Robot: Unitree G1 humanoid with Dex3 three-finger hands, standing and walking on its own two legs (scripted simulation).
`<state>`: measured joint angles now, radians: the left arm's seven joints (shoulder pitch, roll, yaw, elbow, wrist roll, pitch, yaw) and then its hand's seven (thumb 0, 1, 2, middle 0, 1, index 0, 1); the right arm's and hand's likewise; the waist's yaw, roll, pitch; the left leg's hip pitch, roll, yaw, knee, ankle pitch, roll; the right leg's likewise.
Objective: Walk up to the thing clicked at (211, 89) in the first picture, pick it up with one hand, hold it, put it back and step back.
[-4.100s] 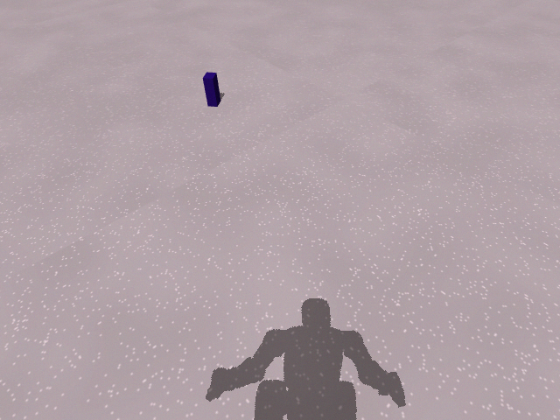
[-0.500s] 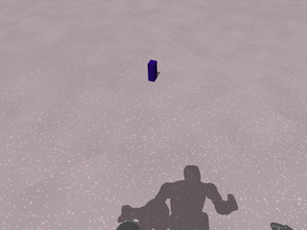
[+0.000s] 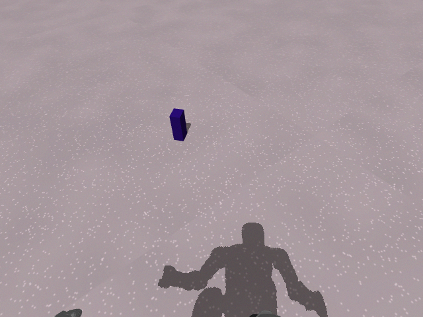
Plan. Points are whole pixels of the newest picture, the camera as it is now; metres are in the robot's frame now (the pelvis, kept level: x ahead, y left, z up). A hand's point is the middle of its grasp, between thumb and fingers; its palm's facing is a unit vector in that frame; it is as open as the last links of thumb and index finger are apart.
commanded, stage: walk up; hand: left
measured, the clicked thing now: (178, 125) +1.40 +0.23 -0.66
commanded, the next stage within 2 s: none
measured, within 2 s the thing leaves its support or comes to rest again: neither
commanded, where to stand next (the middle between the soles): +1.06 +0.01 m, yaw +2 degrees
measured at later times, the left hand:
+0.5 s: hand (100, 286) +0.24 +0.27 -0.13, palm faces +0.06 -0.92 -0.38, open 7.4 cm
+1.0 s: hand (135, 171) +0.56 +0.24 -0.12, palm faces -0.01 -0.91 -0.41, open 7.4 cm
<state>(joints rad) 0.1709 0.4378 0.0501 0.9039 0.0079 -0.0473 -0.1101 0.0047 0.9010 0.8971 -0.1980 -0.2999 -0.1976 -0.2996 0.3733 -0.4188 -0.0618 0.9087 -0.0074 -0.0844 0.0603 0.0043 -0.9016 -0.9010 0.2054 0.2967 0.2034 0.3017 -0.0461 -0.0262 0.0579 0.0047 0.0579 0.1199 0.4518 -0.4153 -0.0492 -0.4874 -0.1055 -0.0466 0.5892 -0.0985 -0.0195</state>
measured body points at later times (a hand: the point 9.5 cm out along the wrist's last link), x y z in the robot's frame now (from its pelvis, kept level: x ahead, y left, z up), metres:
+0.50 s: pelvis +0.25 -0.02 +0.00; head +0.27 -0.02 +0.45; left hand +0.24 +0.31 -0.11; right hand +0.38 -0.33 -0.10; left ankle +0.39 +0.12 -0.72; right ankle +0.15 -0.12 -0.72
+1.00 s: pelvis +0.49 -0.05 -0.01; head +0.50 -0.07 +0.44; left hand +0.56 +0.29 -0.10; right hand +0.54 -0.38 -0.13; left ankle +0.39 +0.11 -0.72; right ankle +0.60 -0.17 -0.73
